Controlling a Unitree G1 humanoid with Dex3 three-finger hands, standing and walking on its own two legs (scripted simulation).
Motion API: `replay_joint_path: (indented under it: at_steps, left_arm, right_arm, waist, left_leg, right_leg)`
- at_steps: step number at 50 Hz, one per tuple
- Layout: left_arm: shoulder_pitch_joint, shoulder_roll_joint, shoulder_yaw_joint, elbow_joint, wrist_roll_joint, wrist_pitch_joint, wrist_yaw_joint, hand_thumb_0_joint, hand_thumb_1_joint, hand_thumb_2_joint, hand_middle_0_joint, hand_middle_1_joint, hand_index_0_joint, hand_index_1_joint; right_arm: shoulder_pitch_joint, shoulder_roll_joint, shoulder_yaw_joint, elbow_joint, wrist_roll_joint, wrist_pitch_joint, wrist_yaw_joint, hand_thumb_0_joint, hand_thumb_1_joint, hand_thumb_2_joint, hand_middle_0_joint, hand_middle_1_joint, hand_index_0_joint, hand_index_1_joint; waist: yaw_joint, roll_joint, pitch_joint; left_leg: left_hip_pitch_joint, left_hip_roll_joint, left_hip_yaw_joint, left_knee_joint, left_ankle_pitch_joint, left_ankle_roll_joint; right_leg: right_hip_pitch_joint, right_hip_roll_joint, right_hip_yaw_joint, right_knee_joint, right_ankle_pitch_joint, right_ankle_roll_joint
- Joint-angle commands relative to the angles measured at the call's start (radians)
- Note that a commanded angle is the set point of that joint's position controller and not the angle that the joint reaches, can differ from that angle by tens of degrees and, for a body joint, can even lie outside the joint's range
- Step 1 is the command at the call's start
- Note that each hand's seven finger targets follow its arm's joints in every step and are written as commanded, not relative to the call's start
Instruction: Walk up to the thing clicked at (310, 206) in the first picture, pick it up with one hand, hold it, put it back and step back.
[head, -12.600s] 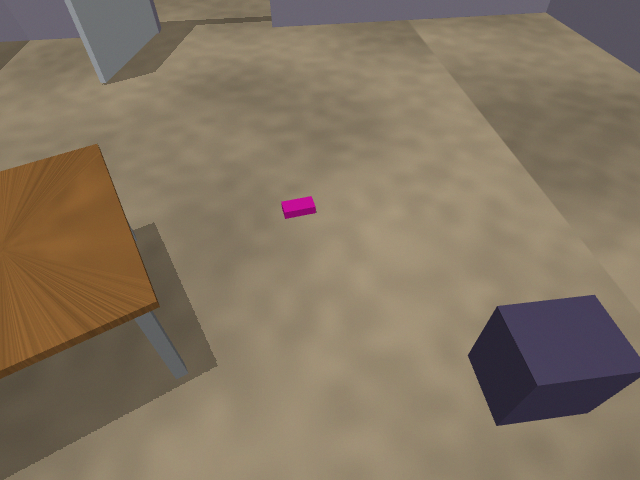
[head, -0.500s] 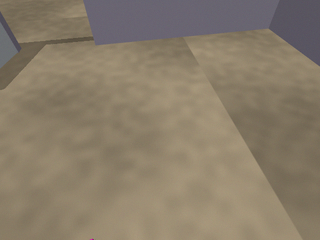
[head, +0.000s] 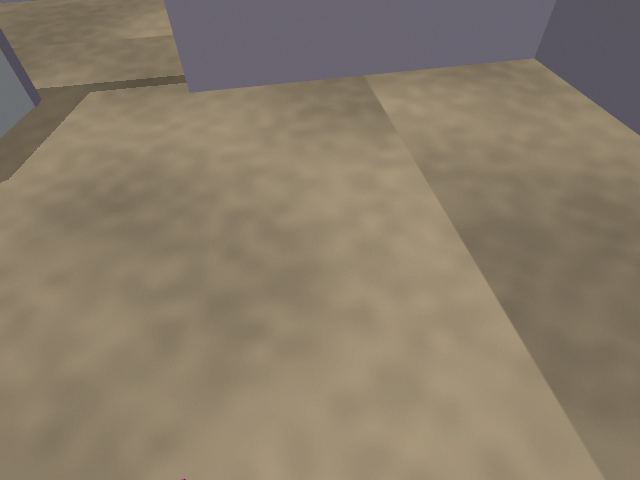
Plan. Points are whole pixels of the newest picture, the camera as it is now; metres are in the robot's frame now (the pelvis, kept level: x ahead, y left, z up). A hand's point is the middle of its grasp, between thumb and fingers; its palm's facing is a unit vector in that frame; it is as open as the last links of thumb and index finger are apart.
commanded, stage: stand
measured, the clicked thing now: out of the picture +0.23 +0.46 -0.76
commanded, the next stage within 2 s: walk up in 0.50 s
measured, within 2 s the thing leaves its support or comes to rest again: neither
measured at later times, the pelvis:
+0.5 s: pelvis +0.00 +0.00 +0.00, yaw +0 degrees
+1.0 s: pelvis +0.12 -0.01 -0.02, yaw -2 degrees
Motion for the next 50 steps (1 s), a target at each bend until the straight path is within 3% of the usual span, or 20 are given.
replay_joint_path:
  at_steps: [1, 24, 25, 26, 28, 30, 32, 33, 36, 38, 40, 41, 42, 43, 44, 45, 46, 47, 48, 50]
  left_arm:
    - [-0.042, 0.228, 0.046, -0.063, -0.001, -0.018, 0.012, 0.000, 0.900, 0.900, -0.200, -0.300, -0.200, -0.300]
    - [-0.037, 0.219, 0.046, -0.061, 0.000, -0.016, 0.012, 0.000, 0.900, 0.900, -0.200, -0.300, -0.200, -0.300]
    - [0.030, 0.278, 0.103, -0.105, 0.012, -0.022, -0.012, 0.000, 0.900, 0.900, -0.200, -0.300, -0.200, -0.300]
    - [0.054, 0.281, 0.108, -0.102, 0.021, -0.021, -0.020, 0.000, 0.900, 0.900, -0.200, -0.300, -0.200, -0.300]
    - [0.025, 0.270, 0.117, -0.126, 0.023, -0.016, -0.031, 0.000, 0.900, 0.900, -0.200, -0.300, -0.200, -0.300]
    - [0.024, 0.247, 0.118, -0.152, 0.022, -0.021, -0.033, 0.000, 0.900, 0.900, -0.200, -0.300, -0.200, -0.300]
    - [0.061, 0.245, 0.120, -0.164, 0.023, -0.033, -0.031, 0.000, 0.900, 0.900, -0.200, -0.300, -0.200, -0.300]
    - [0.061, 0.249, 0.120, -0.170, 0.021, -0.035, -0.032, 0.000, 0.900, 0.900, -0.200, -0.300, -0.200, -0.300]
    - [0.041, 0.257, 0.125, -0.212, 0.024, -0.036, -0.040, 0.000, 0.900, 0.900, -0.200, -0.300, -0.200, -0.300]
    - [0.015, 0.245, 0.119, -0.226, 0.019, -0.041, -0.042, 0.000, 0.900, 0.900, -0.200, -0.300, -0.200, -0.300]
    - [0.026, 0.235, 0.115, -0.240, 0.014, -0.055, -0.031, 0.000, 0.900, 0.900, -0.200, -0.300, -0.200, -0.300]
    - [0.018, 0.222, 0.111, -0.248, 0.017, -0.061, -0.025, 0.000, 0.900, 0.900, -0.200, -0.300, -0.200, -0.300]
    - [0.035, 0.212, 0.110, -0.252, 0.016, -0.066, -0.021, 0.000, 0.900, 0.900, -0.200, -0.300, -0.200, -0.300]
    - [0.110, 0.221, 0.114, -0.236, 0.014, -0.074, -0.016, 0.000, 0.900, 0.900, -0.200, -0.300, -0.200, -0.300]
    - [0.277, 0.281, 0.137, -0.198, 0.011, -0.081, -0.009, 0.000, 0.900, 0.900, -0.200, -0.300, -0.200, -0.300]
    - [0.418, 0.385, 0.166, -0.162, 0.010, -0.082, 0.003, 0.000, 0.900, 0.900, -0.200, -0.300, -0.200, -0.300]
    - [0.437, 0.394, 0.166, -0.177, 0.002, -0.075, 0.005, 0.000, 0.900, 0.900, -0.200, -0.300, -0.200, -0.300]
    - [0.425, 0.376, 0.163, -0.199, -0.006, -0.066, 0.009, 0.000, 0.900, 0.900, -0.200, -0.300, -0.200, -0.300]
    - [0.387, 0.343, 0.162, -0.218, -0.009, -0.057, 0.013, 0.000, 0.900, 0.900, -0.200, -0.300, -0.200, -0.300]
    - [0.298, 0.302, 0.142, -0.254, -0.005, -0.058, 0.022, 0.000, 0.900, 0.900, -0.200, -0.300, -0.200, -0.300]
  right_arm:
    - [-0.041, -0.215, -0.040, -0.057, 0.000, -0.027, -0.016, 0.000, -0.900, -0.900, 0.200, 0.300, 0.200, 0.300]
    - [-0.033, -0.214, -0.037, -0.066, 0.000, -0.027, -0.018, 0.000, -0.900, -0.900, 0.200, 0.300, 0.200, 0.300]
    - [0.039, -0.272, -0.084, -0.110, -0.018, -0.039, 0.000, 0.000, -0.900, -0.900, 0.200, 0.300, 0.200, 0.300]
    - [0.045, -0.282, -0.092, -0.111, -0.030, -0.041, 0.007, 0.000, -0.900, -0.900, 0.200, 0.300, 0.200, 0.300]
    - [0.011, -0.264, -0.093, -0.138, -0.034, -0.039, 0.014, 0.000, -0.900, -0.900, 0.200, 0.300, 0.200, 0.300]
    - [0.020, -0.245, -0.098, -0.161, -0.033, -0.051, 0.015, 0.000, -0.900, -0.900, 0.200, 0.300, 0.200, 0.300]
    - [0.054, -0.239, -0.105, -0.178, -0.026, -0.066, 0.013, 0.000, -0.900, -0.900, 0.200, 0.300, 0.200, 0.300]
    - [0.062, -0.238, -0.107, -0.186, -0.023, -0.070, 0.013, 0.000, -0.900, -0.900, 0.200, 0.300, 0.200, 0.300]
    - [0.066, -0.262, -0.116, -0.217, -0.027, -0.064, 0.022, 0.000, -0.900, -0.900, 0.200, 0.300, 0.200, 0.300]
    - [0.094, -0.271, -0.120, -0.221, -0.027, -0.068, 0.021, 0.000, -0.900, -0.900, 0.200, 0.300, 0.200, 0.300]
    - [0.162, -0.311, -0.135, -0.219, -0.021, -0.079, 0.013, 0.000, -0.900, -0.900, 0.200, 0.300, 0.200, 0.300]
    - [0.190, -0.322, -0.139, -0.220, -0.021, -0.077, 0.012, 0.000, -0.900, -0.900, 0.200, 0.300, 0.200, 0.300]
    - [0.186, -0.319, -0.142, -0.229, -0.019, -0.072, 0.010, 0.000, -0.900, -0.900, 0.200, 0.300, 0.200, 0.300]
    - [0.147, -0.313, -0.140, -0.254, -0.012, -0.067, 0.011, 0.000, -0.900, -0.900, 0.200, 0.300, 0.200, 0.300]
    - [0.051, -0.281, -0.129, -0.305, 0.002, -0.064, 0.010, 0.000, -0.900, -0.900, 0.200, 0.300, 0.200, 0.300]
    - [0.000, -0.209, -0.101, -0.355, 0.010, -0.065, 0.007, 0.000, -0.900, -0.900, 0.200, 0.300, 0.200, 0.300]
    - [-0.051, -0.202, -0.093, -0.371, -0.006, -0.061, -0.005, 0.000, -0.900, -0.900, 0.200, 0.300, 0.200, 0.300]
    - [-0.071, -0.213, -0.094, -0.373, -0.015, -0.062, -0.012, 0.000, -0.900, -0.900, 0.200, 0.300, 0.200, 0.300]
    - [-0.065, -0.219, -0.100, -0.369, -0.014, -0.064, -0.007, 0.000, -0.900, -0.900, 0.200, 0.300, 0.200, 0.300]
    - [-0.044, -0.215, -0.102, -0.376, -0.003, -0.059, 0.018, 0.000, -0.900, -0.900, 0.200, 0.300, 0.200, 0.300]
  waist:
    - [0.001, -0.005, -0.062]
    - [0.002, -0.002, -0.066]
    - [0.008, -0.024, -0.151]
    - [0.018, -0.010, -0.088]
    - [0.018, -0.011, 0.051]
    - [0.019, 0.004, 0.098]
    - [0.014, -0.027, 0.021]
    - [0.007, -0.031, 0.000]
    - [0.000, 0.010, 0.049]
    - [-0.015, 0.055, 0.122]
    - [-0.034, 0.120, 0.076]
    - [-0.043, 0.141, 0.082]
    - [-0.033, 0.151, 0.052]
    - [0.010, 0.126, -0.003]
    - [0.104, -0.032, -0.073]
    - [0.153, -0.259, -0.060]
    - [0.159, -0.154, -0.008]
    - [0.160, -0.084, 0.011]
    - [0.136, -0.049, 0.038]
    - [0.086, -0.082, 0.081]
  left_leg:
    - [-0.025, 0.082, -0.058, -0.054, 0.082, 0.049]
    - [-0.031, 0.088, -0.060, -0.050, 0.104, 0.055]
    - [-0.021, 0.037, -0.045, 0.017, -0.347, 0.117]
    - [-0.086, 0.044, -0.068, 0.030, -0.494, 0.128]
    - [-0.193, 0.035, -0.082, 0.038, -0.516, 0.125]
    - [-0.209, 0.054, -0.112, 0.044, -0.369, 0.133]
    - [-0.134, 0.071, -0.135, 0.086, -0.238, 0.157]
    - [-0.113, 0.057, -0.137, 0.085, -0.262, 0.160]
    - [-0.138, 0.063, -0.190, 0.047, -0.478, 0.177]
    - [-0.080, 0.091, -0.229, 0.036, -0.403, 0.191]
    - [0.097, 0.181, -0.273, 0.080, 0.017, 0.241]
    - [0.152, 0.211, -0.271, 0.130, 0.251, 0.268]
    - [0.192, 0.218, -0.239, 0.182, 0.410, 0.262]
    - [0.122, 0.172, -0.163, 0.305, 0.512, 0.228]
    - [-0.125, 0.051, -0.018, 0.573, 0.448, 0.156]
    - [-0.529, -0.080, 0.075, 0.827, -0.064, 0.093]
    - [-0.732, -0.079, 0.057, 0.804, -0.403, 0.089]
    - [-0.742, -0.050, 0.010, 0.788, -0.444, 0.092]
    - [-0.711, -0.030, -0.021, 0.810, -0.408, 0.098]
    - [-0.697, -0.001, -0.009, 0.707, -0.326, 0.106]
  right_leg:
    - [0.019, -0.110, 0.090, -0.061, 0.064, -0.028]
    - [0.038, -0.111, 0.084, -0.050, 0.100, -0.026]
    - [0.072, -0.059, 0.084, 0.000, -0.376, -0.067]
    - [-0.005, -0.076, 0.128, 0.014, -0.539, -0.087]
    - [-0.129, -0.092, 0.173, 0.012, -0.589, -0.098]
    - [-0.129, -0.097, 0.179, 0.049, -0.432, -0.110]
    - [-0.084, -0.097, 0.187, 0.075, -0.247, -0.117]
    - [-0.089, -0.088, 0.190, 0.093, -0.221, -0.113]
    - [-0.186, -0.060, 0.195, 0.087, -0.473, -0.106]
    - [-0.279, -0.030, 0.151, 0.174, -0.370, -0.094]
    - [-0.340, 0.011, 0.022, 0.316, -0.063, -0.065]
    - [-0.375, 0.021, -0.011, 0.294, -0.157, -0.058]
    - [-0.349, 0.029, -0.018, 0.213, -0.250, -0.064]
    - [-0.187, 0.022, 0.006, 0.129, -0.163, -0.076]
    - [0.145, -0.041, 0.132, 0.036, 0.141, -0.099]
    - [0.452, -0.230, 0.400, 0.047, 0.520, -0.150]
    - [0.538, -0.349, 0.493, 0.080, 0.750, -0.240]
    - [0.505, -0.365, 0.486, 0.110, 0.815, -0.282]
    - [0.442, -0.325, 0.393, 0.100, 0.754, -0.281]
    - [0.389, -0.227, 0.273, 0.088, 0.595, -0.215]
